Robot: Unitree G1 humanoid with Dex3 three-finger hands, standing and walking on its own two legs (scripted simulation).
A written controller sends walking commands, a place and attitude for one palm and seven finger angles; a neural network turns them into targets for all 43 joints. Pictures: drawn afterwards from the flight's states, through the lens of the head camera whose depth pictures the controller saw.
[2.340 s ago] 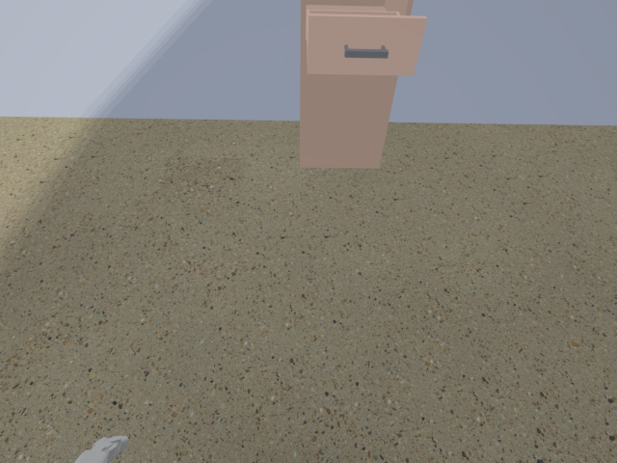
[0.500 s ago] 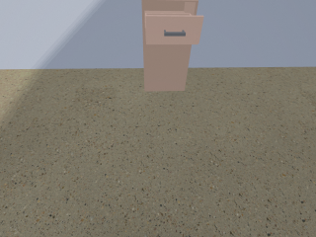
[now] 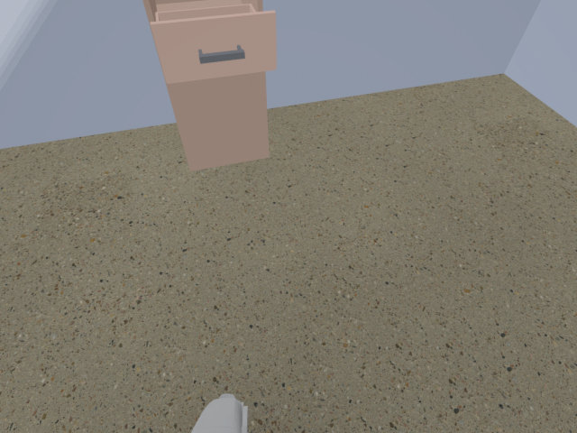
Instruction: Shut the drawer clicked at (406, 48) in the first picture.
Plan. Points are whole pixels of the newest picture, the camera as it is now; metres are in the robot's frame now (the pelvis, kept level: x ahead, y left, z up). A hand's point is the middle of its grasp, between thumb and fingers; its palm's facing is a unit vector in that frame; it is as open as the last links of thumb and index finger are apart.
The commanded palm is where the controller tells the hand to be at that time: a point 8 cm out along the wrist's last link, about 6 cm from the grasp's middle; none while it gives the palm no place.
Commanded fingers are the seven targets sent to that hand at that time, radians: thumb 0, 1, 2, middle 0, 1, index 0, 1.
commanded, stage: walk to a spot facing it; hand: left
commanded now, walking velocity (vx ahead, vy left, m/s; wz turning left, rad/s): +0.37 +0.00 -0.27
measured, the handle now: (221, 53) +1.14 +0.30 -0.03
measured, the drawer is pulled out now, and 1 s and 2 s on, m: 0.30 0.30 0.30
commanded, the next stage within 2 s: turn to face it in 1.32 s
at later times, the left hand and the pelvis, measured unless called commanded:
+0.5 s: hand (164, 328) +0.31 +0.27 -0.18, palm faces -0.13 -0.98 -0.16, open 7.4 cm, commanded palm none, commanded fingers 0.00 0.90 0.90 -0.20 -0.30 -0.20 -0.30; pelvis +0.22 +0.09 +0.00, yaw -11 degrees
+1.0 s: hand (251, 227) +0.57 +0.13 -0.17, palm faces -0.30 -0.93 -0.23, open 7.1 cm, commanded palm none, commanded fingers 0.00 0.90 0.90 -0.20 -0.30 -0.20 -0.30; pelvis +0.43 -0.02 -0.01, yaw -21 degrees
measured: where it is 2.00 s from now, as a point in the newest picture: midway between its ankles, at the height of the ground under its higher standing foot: (326, 300)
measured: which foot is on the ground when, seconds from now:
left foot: up 0.00-0.16, down 0.18-0.84, up 0.86-1.00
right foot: down 0.00-0.20, up 0.22-0.80, down 0.82-1.00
